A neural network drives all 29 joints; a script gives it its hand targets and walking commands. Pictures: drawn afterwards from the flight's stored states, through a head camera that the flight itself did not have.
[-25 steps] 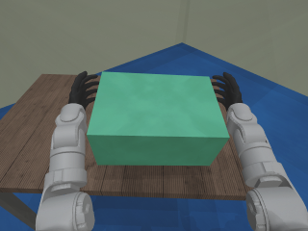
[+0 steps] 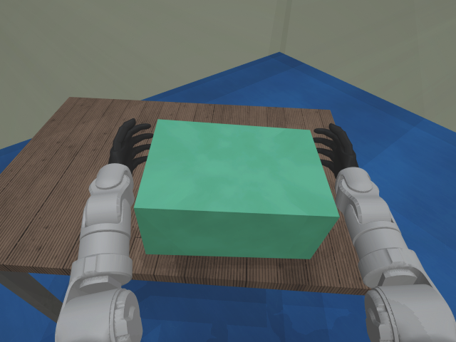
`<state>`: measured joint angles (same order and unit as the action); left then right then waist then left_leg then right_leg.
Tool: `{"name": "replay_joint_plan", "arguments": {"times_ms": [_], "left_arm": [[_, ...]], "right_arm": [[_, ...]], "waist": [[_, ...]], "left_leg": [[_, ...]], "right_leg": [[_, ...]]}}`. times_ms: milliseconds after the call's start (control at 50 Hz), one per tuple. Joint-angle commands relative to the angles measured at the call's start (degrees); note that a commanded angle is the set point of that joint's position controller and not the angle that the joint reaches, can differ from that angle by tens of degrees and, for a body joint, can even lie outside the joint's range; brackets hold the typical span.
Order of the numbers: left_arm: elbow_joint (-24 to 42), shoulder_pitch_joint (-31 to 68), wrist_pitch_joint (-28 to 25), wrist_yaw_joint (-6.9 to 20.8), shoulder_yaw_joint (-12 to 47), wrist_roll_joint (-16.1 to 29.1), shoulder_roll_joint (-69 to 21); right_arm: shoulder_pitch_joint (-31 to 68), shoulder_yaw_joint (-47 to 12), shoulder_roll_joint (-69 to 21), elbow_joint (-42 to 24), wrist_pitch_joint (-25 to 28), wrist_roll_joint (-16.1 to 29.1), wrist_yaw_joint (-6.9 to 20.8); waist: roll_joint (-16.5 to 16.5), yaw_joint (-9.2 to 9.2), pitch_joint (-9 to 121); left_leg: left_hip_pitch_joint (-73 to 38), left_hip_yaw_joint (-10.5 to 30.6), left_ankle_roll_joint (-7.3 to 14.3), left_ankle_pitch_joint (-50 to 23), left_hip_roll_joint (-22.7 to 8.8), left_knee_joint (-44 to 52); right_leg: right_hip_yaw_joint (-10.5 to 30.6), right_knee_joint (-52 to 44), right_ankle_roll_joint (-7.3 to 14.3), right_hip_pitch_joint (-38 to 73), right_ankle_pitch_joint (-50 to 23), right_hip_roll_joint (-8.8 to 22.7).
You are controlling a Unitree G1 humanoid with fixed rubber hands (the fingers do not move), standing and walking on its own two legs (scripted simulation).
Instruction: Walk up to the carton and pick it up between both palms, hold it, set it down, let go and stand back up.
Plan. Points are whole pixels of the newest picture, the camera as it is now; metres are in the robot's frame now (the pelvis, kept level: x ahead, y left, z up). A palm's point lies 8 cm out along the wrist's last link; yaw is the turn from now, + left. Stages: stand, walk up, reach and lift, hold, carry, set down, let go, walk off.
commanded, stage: set down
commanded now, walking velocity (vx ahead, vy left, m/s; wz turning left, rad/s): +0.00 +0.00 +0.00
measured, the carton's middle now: (233, 188) +0.37 +0.02 +0.08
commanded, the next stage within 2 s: none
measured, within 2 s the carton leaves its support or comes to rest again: rests again in 1.44 s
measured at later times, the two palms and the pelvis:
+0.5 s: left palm (132, 170) +0.39 +0.21 +0.10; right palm (337, 172) +0.41 -0.18 +0.10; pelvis +0.01 +0.00 +0.00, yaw +0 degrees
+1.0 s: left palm (134, 175) +0.39 +0.22 +0.08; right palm (334, 169) +0.42 -0.18 +0.09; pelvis +0.02 +0.00 +0.00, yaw +0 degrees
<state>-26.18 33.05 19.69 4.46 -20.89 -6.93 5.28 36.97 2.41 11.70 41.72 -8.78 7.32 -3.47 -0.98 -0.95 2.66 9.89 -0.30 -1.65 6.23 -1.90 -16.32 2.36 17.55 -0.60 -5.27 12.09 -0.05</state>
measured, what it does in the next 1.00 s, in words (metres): stands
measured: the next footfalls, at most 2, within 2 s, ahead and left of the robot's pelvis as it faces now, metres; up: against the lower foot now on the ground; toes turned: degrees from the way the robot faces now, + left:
none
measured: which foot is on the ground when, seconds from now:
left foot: down 0.00-1.00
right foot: down 0.00-1.00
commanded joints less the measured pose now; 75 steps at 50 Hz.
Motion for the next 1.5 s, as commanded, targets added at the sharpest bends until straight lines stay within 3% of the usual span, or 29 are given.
{"name": "replay_joint_plan", "arguments": {"times_ms": [0, 40, 80, 140, 240, 360, 380, 400, 460, 480, 500, 520, 600, 660, 720, 740, 780, 800, 940, 980, 1040, 1060, 1120, 1160, 1260, 1300, 1360, 1420, 1480], "left_arm": [[2.31, 33.43, -6.19, 5.81, 18.68, 1.24, -26.45], [5.44, 34.9, -8.67, 4.59, 22.21, 2.27, -27.66], [3.04, 35.01, -10.25, 3.64, 22.01, 2.19, -29.16], [-1.67, 29.05, -9.85, 4.42, 19.85, -0.5, -27.01], [-5.46, 28.83, -8.46, 6.07, 14.32, -2.29, -23.02], [-0.19, 32.73, -12.5, 4.52, 20.33, 0.52, -28.7], [0.44, 33.55, -13.45, 3.87, 19.81, 0.39, -28.21], [-0.34, 33.06, -13.93, 3.48, 20.65, 0.09, -29.05], [-4.33, 30.97, -15.44, 3.07, 20.5, -0.12, -28.3], [-5.52, 31.83, -15.39, 3.08, 19.97, -0.87, -27.73], [-8.08, 28.43, -15.33, 3.5, 17.73, -1.89, -26.37], [-8.62, 30.01, -14.76, 3.93, 16.87, -2.59, -25.6], [-10.3, 28.85, -13.21, 5.41, 13.15, -3.82, -24.59], [-8.47, 30.95, -14.42, 5.5, 14.03, -2.22, -25.03], [-6.96, 34.62, -17.46, 4.35, 17.85, -0.26, -28.24], [-7.37, 34.34, -18.51, 4.03, 18.61, -0.32, -28.0], [-6.38, 34.52, -20.17, 2.96, 22.22, 0.86, -30.47], [-8.23, 32.99, -21.05, 2.65, 21.73, 1.05, -30.04], [-15.97, 28.51, -20.25, 4.62, 13.71, -4.02, -25.89], [-14.63, 30.06, -19.9, 5.05, 13.84, -3.67, -25.76], [-12.98, 30.14, -21.53, 4.79, 15.87, -2.52, -27.62], [-13.4, 30.12, -22.29, 4.62, 16.47, -1.83, -27.88], [-10.82, 33.74, -26.06, 2.98, 20.99, -0.13, -30.13], [-12.78, 31.31, -27.24, 2.56, 20.46, -0.62, -29.99], [-22.29, 28.33, -27.42, 3.99, 14.47, -3.85, -25.6], [-21.99, 27.59, -26.97, 4.74, 13.88, -4.47, -26.07], [-21.24, 30.21, -27.35, 4.73, 13.16, -3.39, -25.83], [-20.18, 32.39, -29.58, 4.31, 16.06, -1.66, -26.84], [-19.43, 33.66, -31.6, 2.98, 16.96, -1.7, -27.85]], "right_arm": [[42.86, -11.12, -33.17, -17.7, 9.17, -3.16, 9.02], [43.33, -13.38, -35.36, -20.86, 11.11, -3.1, 8.52], [43.27, -12.58, -35.4, -19.14, 11.96, -3.85, 8.66], [35.87, -9.76, -34.31, -11.56, 11.16, -5.99, 8.64], [31.89, -7.85, -31.18, -4.47, 8.88, -6.49, 8.93], [39.28, -11.01, -34.96, -14.46, 13.96, -5.01, 8.91], [39.93, -13.04, -36.14, -16.36, 14.53, -5.0, 9.06], [39.19, -11.06, -35.4, -15.08, 14.84, -6.12, 8.94], [37.94, -13.04, -36.93, -14.03, 15.63, -6.0, 8.92], [36.49, -10.84, -35.48, -10.96, 15.29, -7.2, 9.11], [34.81, -11.49, -35.13, -9.34, 14.51, -7.06, 9.01], [34.51, -9.5, -34.63, -6.54, 13.98, -7.11, 8.82], [32.33, -7.05, -32.7, -2.57, 12.43, -7.58, 9.36], [33.45, -6.9, -33.27, -5.21, 13.53, -8.69, 9.36], [37.56, -8.65, -35.93, -8.8, 16.28, -8.13, 9.47], [38.21, -9.55, -36.39, -10.41, 16.96, -7.73, 9.63], [37.86, -10.21, -37.4, -10.98, 18.71, -8.25, 9.73], [38.95, -12.06, -38.29, -12.38, 19.23, -7.39, 9.37], [29.16, -6.48, -36.31, 2.39, 16.17, -10.06, 9.61], [29.98, -5.09, -34.78, 2.54, 15.75, -10.79, 9.48], [31.46, -6.99, -36.47, -0.89, 17.66, -9.74, 9.5], [33.77, -9.1, -37.61, -3.85, 18.71, -9.08, 9.27], [35.55, -10.48, -39.26, -6.38, 21.72, -8.94, 9.32], [36.07, -11.24, -40.37, -6.73, 22.23, -8.96, 9.15], [30.77, -7.36, -37.71, 2.0, 21.24, -11.65, 9.29], [26.93, -5.82, -36.97, 6.26, 20.04, -12.25, 9.12], [28.76, -4.51, -35.69, 6.19, 20.18, -12.25, 9.39], [33.07, -6.29, -38.18, 1.15, 22.71, -11.37, 9.47], [31.78, -6.23, -38.47, 2.95, 23.88, -11.89, 9.73]], "waist": [[-1.21, -5.96, 22.94], [-0.55, -5.14, 29.97], [0.2, -5.52, 31.59], [-0.44, -4.45, 24.43], [-2.02, -4.98, 14.45], [0.04, -4.76, 30.02], [0.35, -6.63, 32.41], [1.2, -5.2, 31.75], [-0.11, -6.18, 32.71], [0.09, -5.22, 31.0], [-0.14, -6.49, 27.38], [-0.78, -5.22, 24.74], [-2.0, -5.99, 16.27], [-2.99, -5.46, 22.23], [-0.55, -4.98, 29.13], [-0.13, -5.95, 30.99], [0.61, -5.16, 34.85], [-0.13, -6.45, 36.38], [-1.7, -5.47, 20.74], [-1.43, -4.37, 19.71], [-0.81, -4.79, 24.9], [-1.71, -6.22, 26.49], [2.06, -5.47, 35.11], [-0.22, -6.16, 34.17], [-1.65, -6.43, 24.36], [-1.67, -4.71, 20.46], [-2.3, -4.87, 20.02], [-0.95, -5.18, 25.47], [0.1, -5.1, 28.86]], "left_leg": [[-11.91, -4.66, 0.11, -14.05, 3.18, -1.13], [-14.36, -3.91, -1.15, -20.47, 3.03, -3.25], [-14.43, -4.03, -1.36, -21.11, 2.54, -3.16], [-12.73, -4.64, -1.01, -19.71, 2.68, -2.22], [-10.09, -5.75, 0.45, -13.16, 2.41, 0.83], [-12.18, -4.7, -1.06, -22.79, 2.28, -3.4], [-11.81, -5.23, -1.27, -24.46, 2.29, -3.63], [-12.78, -4.82, -1.58, -25.22, 2.24, -4.19], [-11.19, -5.2, -1.37, -26.24, 2.39, -4.59], [-10.63, -5.18, -1.34, -24.39, 2.37, -3.9], [-10.77, -5.49, -0.57, -22.95, 2.12, -3.33], [-10.46, -5.32, -0.4, -20.97, 2.01, -2.58], [-9.85, -6.21, 0.44, -16.28, 1.8, -0.37], [-9.66, -6.35, 0.58, -17.13, 1.83, -1.25], [-9.71, -5.57, -0.87, -22.3, 1.87, -3.6], [-10.37, -5.65, -1.05, -22.9, 1.78, -3.8], [-11.96, -5.49, -2.11, -28.45, 1.45, -5.23], [-11.04, -5.47, -1.85, -29.35, 1.78, -5.92], [-8.54, -6.6, 0.2, -19.09, 1.64, -1.75], [-8.59, -6.48, 0.18, -18.0, 1.75, -1.72], [-8.5, -6.07, -0.59, -21.78, 1.84, -3.11], [-7.94, -6.34, -0.64, -23.7, 1.9, -3.96], [-9.94, -5.72, -2.28, -28.87, 1.58, -6.12], [-8.7, -5.25, -2.05, -29.47, 1.74, -6.47], [-6.3, -6.66, -0.78, -22.16, 1.6, -3.86], [-7.41, -6.73, -0.65, -21.42, 1.42, -2.7], [-7.64, -6.85, -0.27, -17.93, 1.2, -2.32], [-7.98, -6.39, -1.15, -20.55, 1.17, -4.14], [-8.33, -6.05, -1.98, -24.62, 0.72, -5.32]], "right_leg": [[-4.63, -3.53, -1.38, 0.79, -12.93, -2.46], [-5.02, -1.91, -1.45, 1.17, -19.84, -3.06], [-5.31, -2.24, -1.24, 0.57, -18.94, -3.09], [-5.16, -2.67, -1.5, 1.23, -19.27, -2.71], [-4.39, -4.38, -1.87, 0.37, -10.89, -1.98], [-4.99, -2.01, -1.47, 0.11, -21.88, -2.89], [-4.9, -1.58, -1.59, 1.1, -24.15, -2.71], [-5.2, -1.82, -1.34, -0.99, -22.84, -3.0], [-4.76, -1.4, -1.73, 0.63, -26.11, -2.76], [-4.97, -1.67, -1.53, 0.11, -24.28, -2.7], [-5.01, -1.96, -1.92, -0.45, -22.53, -2.5], [-4.8, -2.78, -2.09, -0.82, -20.8, -2.28], [-4.26, -3.79, -2.08, -1.01, -15.06, -1.9], [-4.4, -3.06, -1.94, -0.32, -17.48, -1.9], [-4.56, -1.46, -1.61, -0.83, -21.7, -2.15], [-4.59, -1.52, -1.65, -1.27, -22.96, -2.34], [-5.56, -1.32, -0.98, -2.97, -24.98, -3.2], [-5.01, -1.44, -1.29, -2.46, -26.27, -2.94], [-4.04, -2.73, -1.68, -1.17, -19.28, -1.73], [-3.93, -2.6, -1.8, -1.02, -19.12, -1.67], [-4.22, -1.99, -1.5, -0.59, -22.77, -1.98], [-4.04, -1.18, -1.67, 0.77, -25.63, -1.94], [-4.81, -0.62, -1.32, -1.7, -27.93, -2.33], [-4.56, -0.12, -1.52, -1.34, -28.73, -2.31], [-4.36, -1.64, -1.81, 0.07, -24.51, -1.28], [-4.5, -2.08, -2.0, -1.86, -22.68, -1.63], [-4.37, -3.05, -1.47, -3.2, -17.21, -1.67], [-4.58, -2.34, -1.21, -3.87, -18.67, -1.69], [-5.14, -1.83, -0.69, -5.08, -19.89, -2.14]]}}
